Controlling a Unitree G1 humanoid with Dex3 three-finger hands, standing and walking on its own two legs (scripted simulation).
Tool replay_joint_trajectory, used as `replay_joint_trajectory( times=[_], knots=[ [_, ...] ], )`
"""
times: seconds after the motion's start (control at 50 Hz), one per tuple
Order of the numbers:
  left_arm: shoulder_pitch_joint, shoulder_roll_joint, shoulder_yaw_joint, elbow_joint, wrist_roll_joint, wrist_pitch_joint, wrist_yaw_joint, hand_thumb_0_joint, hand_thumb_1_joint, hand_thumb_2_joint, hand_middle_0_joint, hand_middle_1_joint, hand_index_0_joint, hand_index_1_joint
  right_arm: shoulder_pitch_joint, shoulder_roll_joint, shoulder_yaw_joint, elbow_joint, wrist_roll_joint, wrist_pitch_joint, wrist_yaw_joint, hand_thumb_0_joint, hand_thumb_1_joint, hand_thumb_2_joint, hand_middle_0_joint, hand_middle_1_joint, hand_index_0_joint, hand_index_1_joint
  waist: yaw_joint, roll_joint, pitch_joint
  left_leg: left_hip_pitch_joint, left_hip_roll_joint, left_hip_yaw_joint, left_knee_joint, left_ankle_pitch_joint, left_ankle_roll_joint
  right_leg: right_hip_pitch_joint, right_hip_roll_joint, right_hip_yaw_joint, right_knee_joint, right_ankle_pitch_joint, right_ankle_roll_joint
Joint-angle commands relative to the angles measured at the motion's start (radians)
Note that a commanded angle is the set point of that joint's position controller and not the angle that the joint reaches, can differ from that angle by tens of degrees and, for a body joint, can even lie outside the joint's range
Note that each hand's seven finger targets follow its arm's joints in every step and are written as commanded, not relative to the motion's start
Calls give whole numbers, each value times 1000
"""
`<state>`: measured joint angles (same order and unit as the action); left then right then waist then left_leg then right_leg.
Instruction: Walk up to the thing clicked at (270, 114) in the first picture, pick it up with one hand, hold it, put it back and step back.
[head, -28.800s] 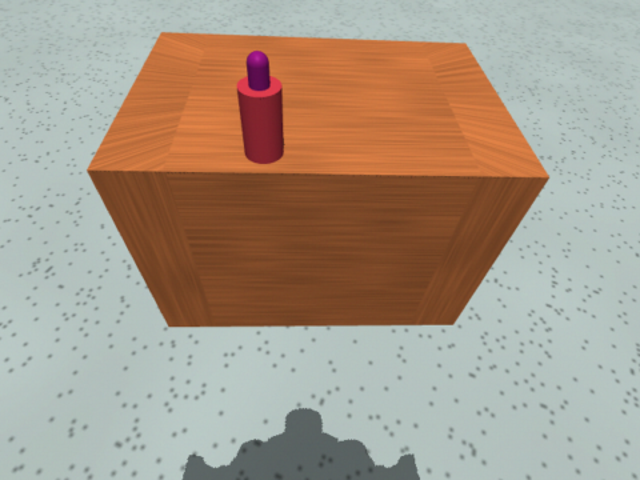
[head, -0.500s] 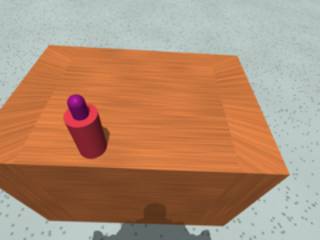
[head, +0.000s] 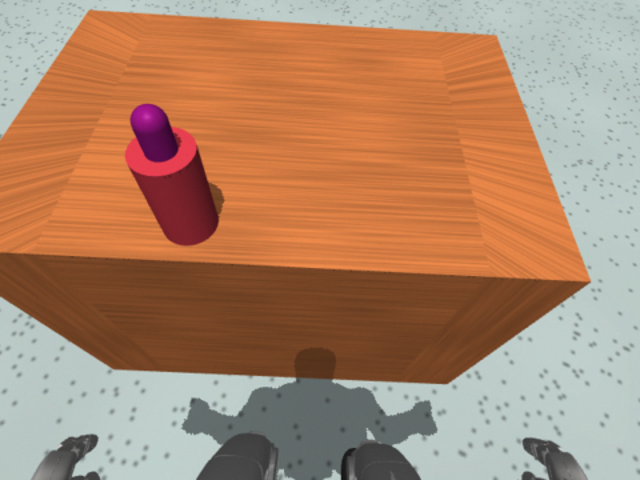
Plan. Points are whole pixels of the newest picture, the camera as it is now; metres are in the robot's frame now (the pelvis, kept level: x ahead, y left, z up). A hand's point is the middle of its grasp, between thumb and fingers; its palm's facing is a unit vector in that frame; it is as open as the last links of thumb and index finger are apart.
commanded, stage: step back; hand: left
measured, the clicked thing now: (171, 175) +0.47 +0.20 +0.05
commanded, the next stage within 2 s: none
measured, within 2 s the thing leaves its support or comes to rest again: neither
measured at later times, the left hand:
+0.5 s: hand out of the picture +0.00 +0.32 -0.16, palm faces -0.08 -0.92 -0.38, open 7.4 cm
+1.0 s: hand out of the picture -0.10 +0.32 -0.15, palm faces -0.02 -0.93 -0.36, open 7.4 cm
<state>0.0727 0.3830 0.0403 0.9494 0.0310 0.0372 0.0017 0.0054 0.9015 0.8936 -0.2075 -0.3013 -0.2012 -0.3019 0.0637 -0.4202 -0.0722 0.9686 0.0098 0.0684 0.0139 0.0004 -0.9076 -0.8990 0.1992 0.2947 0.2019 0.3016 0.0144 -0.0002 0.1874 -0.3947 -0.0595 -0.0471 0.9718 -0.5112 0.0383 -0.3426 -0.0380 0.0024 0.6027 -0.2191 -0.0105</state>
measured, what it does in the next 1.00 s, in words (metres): walks backwards: left foot, then right foot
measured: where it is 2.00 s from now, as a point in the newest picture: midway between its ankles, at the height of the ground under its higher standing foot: outside the picture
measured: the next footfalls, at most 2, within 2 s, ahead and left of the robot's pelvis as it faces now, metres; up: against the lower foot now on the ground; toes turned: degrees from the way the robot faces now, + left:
left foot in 0.14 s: -0.04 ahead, +0.15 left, +0.00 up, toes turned +0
right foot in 0.58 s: -0.10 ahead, -0.07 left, +0.00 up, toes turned -1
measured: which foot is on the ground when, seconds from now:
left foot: up 0.00-0.12, down 0.14-0.62, up 0.64-0.92, down 0.94-1.00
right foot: down 0.00-0.16, up 0.18-0.56, down 0.58-0.96, up 0.98-1.00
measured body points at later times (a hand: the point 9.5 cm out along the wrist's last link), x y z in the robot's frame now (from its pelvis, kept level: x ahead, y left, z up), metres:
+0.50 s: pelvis -0.11 +0.05 +0.00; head -0.03 +0.07 +0.44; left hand +0.00 +0.37 -0.13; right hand -0.02 -0.27 -0.10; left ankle -0.08 +0.15 -0.73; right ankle -0.14 -0.08 -0.69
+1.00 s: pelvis -0.25 +0.06 -0.01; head -0.19 +0.08 +0.44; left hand -0.10 +0.36 -0.13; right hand -0.18 -0.26 -0.11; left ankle -0.24 +0.18 -0.73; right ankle -0.15 -0.07 -0.71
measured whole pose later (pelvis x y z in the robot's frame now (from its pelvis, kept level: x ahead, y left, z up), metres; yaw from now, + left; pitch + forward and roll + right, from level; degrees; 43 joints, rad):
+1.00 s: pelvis -0.25 +0.06 -0.01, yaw -2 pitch -3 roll +2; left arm 0.09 0.40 0.07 0.75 0.03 0.08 0.01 0.01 0.90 0.89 -0.21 -0.30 -0.20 -0.30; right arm 0.19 -0.37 -0.05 0.88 -0.03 0.02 -0.02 0.00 -0.91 -0.90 0.20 0.29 0.20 0.30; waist 0.02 -0.09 0.20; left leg -0.24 -0.06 -0.01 0.65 -0.35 0.01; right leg -0.47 0.00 0.09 0.80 -0.37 -0.01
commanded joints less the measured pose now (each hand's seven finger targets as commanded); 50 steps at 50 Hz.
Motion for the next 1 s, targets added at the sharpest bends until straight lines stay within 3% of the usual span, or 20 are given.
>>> replay_joint_trajectory(
  times=[0.0, 0.06, 0.12, 0.14, 0.16, 0.18, 0.2, 0.26, 0.4, 0.54, 0.58, 0.6, 0.62, 0.72, 0.84, 0.9, 0.92, 0.94, 0.96, 0.98],
  knots=[
    [-109, 265, 75, -138, 18, -20, 27, 0, 900, 900, -200, -300, -200, -300, 148, -173, -39, -49, 6, -15, -8, 0, -900, -900, 200, 300, 200, 300, -36, -173, -230, 76, 32, -41, 79, 0, -16, 12, -234, 209, -185, 233, -213],
    [-36, 259, 79, -148, 16, -9, 28, 0, 900, 900, -200, -300, -200, -300, 157, -164, -31, -64, -17, -29, -16, 0, -900, -900, 200, 300, 200, 300, -2, -164, -268, 35, 62, -15, -226, 10, -21, 185, -229, 220, -110, 270, -185],
    [-12, 237, 69, -159, -16, 17, 17, 0, 900, 900, -200, -300, -200, -300, 206, -165, -43, -53, -48, -51, -26, 0, -900, -900, 200, 300, 200, 300, -31, -84, -259, 203, 77, -1, -609, 335, -19, 101, -135, 130, 81, 225, -103],
    [8, 179, 57, -175, -25, 22, 16, 0, 900, 900, -200, -300, -200, -300, 187, -252, -65, -67, -70, -55, -29, 0, -900, -900, 200, 300, 200, 300, -12, 145, -242, 259, 267, -284, -649, 537, 16, -79, 13, 56, 255, -42, -42],
    [0, 173, 58, -174, -21, 24, 27, 0, 900, 900, -200, -300, -200, -300, 114, -333, -78, -92, -70, -52, -26, 0, -900, -900, 200, 300, 200, 300, 4, 199, -201, 271, 350, -362, -614, 721, 77, -226, 149, 73, 355, -367, -11],
    [-61, 199, 70, -179, -3, 22, 42, 0, 900, 900, -200, -300, -200, -300, 127, -379, -86, -110, -58, -52, -24, 0, -900, -900, 200, 300, 200, 300, -74, 294, -197, 132, 464, -495, -664, 666, 199, -162, 150, 173, 489, -457, 8],
    [-83, 223, 75, -171, 4, 20, 44, 0, 900, 900, -200, -300, -200, -300, 88, -341, -84, -114, -53, -57, -30, 0, -900, -900, 200, 300, 200, 300, -58, 217, -162, 98, 441, -447, -667, 620, 218, -156, 140, 226, 575, -403, 0],
    [47, 193, 75, -142, -29, 20, 28, 0, 900, 900, -200, -300, -200, -300, 5, -209, -45, -141, -55, -63, -47, 0, -900, -900, 200, 300, 200, 300, 36, 129, -154, 284, 247, -141, -531, 812, 83, -259, 166, 229, 621, -227, -18],
    [15, 174, 78, -195, -7, 0, 23, 0, 900, 900, -200, -300, -200, -300, 156, -200, -55, -142, -28, -59, -62, 0, -900, -900, 200, 300, 200, 300, -61, 122, -230, 490, 336, -194, -467, 856, 199, -213, 118, 156, 374, -280, 38],
    [163, 160, 83, -140, 5, -14, 9, 0, 900, 900, -200, -300, -200, -300, 60, -224, -53, -194, -19, -43, -44, 0, -900, -900, 200, 300, 200, 300, 4, 125, -270, 262, 290, -126, -381, 621, 134, 119, 77, 16, -123, -34, -16],
    [173, 236, 102, -148, 17, -23, 10, 0, 900, 900, -200, -300, -200, -300, 37, -184, -39, -212, -3, -44, -39, 0, -900, -900, 200, 300, 200, 300, 15, -21, -288, 76, 197, -79, -275, 412, 48, 235, -50, 226, -142, 198, -77],
    [127, 294, 116, -167, 6, -20, 8, 0, 900, 900, -200, -300, -200, -300, 20, -143, -25, -216, 1, -43, -40, 0, -900, -900, 200, 300, 200, 300, 20, -181, -221, -40, 30, -5, -131, 151, -14, 177, -190, 414, -206, 221, -195],
    [73, 344, 119, -196, 15, -23, 8, 0, 900, 900, -200, -300, -200, -300, 18, -160, -38, -203, -5, -35, -53, 0, -900, -900, 200, 300, 200, 300, 42, -302, -170, -3, -19, -20, 125, -147, -35, 4, -347, 575, -274, 260, -329],
    [5, 213, 101, -247, 6, -17, 19, 0, 900, 900, -200, -300, -200, -300, 128, -163, -25, -152, -2, -45, -49, 0, -900, -900, 200, 300, 200, 300, -9, -124, -159, -34, -50, -89, 232, -12, -45, 54, -156, 246, -173, 361, -213],
    [67, 207, 102, -276, 15, 3, 22, 0, 900, 900, -200, -300, -200, -300, 166, -150, -17, -172, -19, -68, -58, 0, -900, -900, 200, 300, 200, 300, 21, -197, -270, -50, 50, -10, -272, 9, -56, 333, -178, 247, -76, 387, -201],
    [46, 218, 92, -287, -6, 27, 9, 0, 900, 900, -200, -300, -200, -300, 228, -148, -35, -143, -37, -80, -53, 0, -900, -900, 200, 300, 200, 300, -14, -160, -291, 151, 25, 61, -621, 342, -37, 233, -112, 182, 53, 274, -126],
    [64, 183, 82, -291, -8, 34, 6, 0, 900, 900, -200, -300, -200, -300, 216, -192, -52, -150, -54, -82, -52, 0, -900, -900, 200, 300, 200, 300, -5, -59, -286, 246, 133, -116, -624, 339, 0, 47, -62, 163, 115, 98, -79],
    [85, 138, 73, -294, -12, 33, 4, 0, 900, 900, -200, -300, -200, -300, 169, -301, -75, -165, -69, -81, -50, 0, -900, -900, 200, 300, 200, 300, 7, 199, -247, 317, 366, -432, -666, 446, 91, -220, 112, 77, 312, -283, -20],
    [-10, 203, 101, -300, 5, 31, 21, 0, 900, 900, -200, -300, -200, -300, 152, -373, -87, -190, -56, -76, -43, 0, -900, -900, 200, 300, 200, 300, -66, 220, -207, 74, 516, -550, -689, 433, 252, -140, 131, 153, 500, -446, 8],
    [-38, 232, 109, -293, 10, 32, 22, 0, 900, 900, -200, -300, -200, -300, 85, -367, -91, -201, -52, -86, -55, 0, -900, -900, 200, 300, 200, 300, -51, 217, -158, -21, 559, -608, -717, 405, 292, -106, 99, 238, 645, -404, 3]
  ],
)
